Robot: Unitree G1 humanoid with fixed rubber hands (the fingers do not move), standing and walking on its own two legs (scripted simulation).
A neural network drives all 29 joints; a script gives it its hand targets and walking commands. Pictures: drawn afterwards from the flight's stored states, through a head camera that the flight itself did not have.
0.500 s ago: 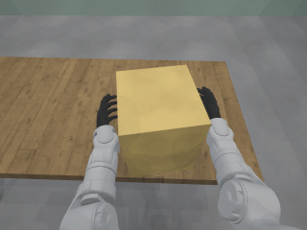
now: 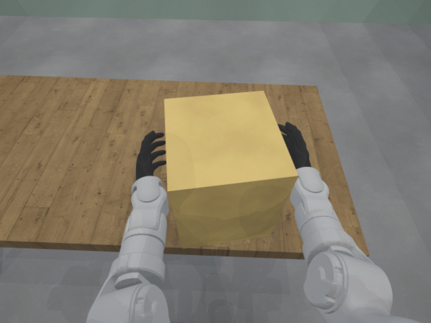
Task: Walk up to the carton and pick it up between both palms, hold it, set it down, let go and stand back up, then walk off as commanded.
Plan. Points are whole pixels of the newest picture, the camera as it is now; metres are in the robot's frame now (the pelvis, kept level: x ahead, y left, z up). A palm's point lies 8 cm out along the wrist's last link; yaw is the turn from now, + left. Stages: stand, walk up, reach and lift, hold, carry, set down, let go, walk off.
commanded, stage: set down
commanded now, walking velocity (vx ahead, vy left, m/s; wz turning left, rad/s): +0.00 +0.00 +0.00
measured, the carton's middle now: (221, 173) +0.42 +0.04 +0.01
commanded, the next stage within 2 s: none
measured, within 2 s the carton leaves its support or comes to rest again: neither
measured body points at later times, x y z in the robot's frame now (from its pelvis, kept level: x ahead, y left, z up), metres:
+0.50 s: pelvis +0.00 +0.00 +0.00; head +0.07 +0.00 +0.44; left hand +0.39 +0.18 +0.04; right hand +0.45 -0.11 +0.05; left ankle -0.05 +0.13 -0.74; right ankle +0.02 -0.09 -0.74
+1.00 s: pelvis -0.01 +0.01 -0.01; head +0.10 -0.03 +0.42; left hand +0.39 +0.19 +0.00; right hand +0.47 -0.11 +0.01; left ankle -0.05 +0.13 -0.74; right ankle +0.02 -0.09 -0.74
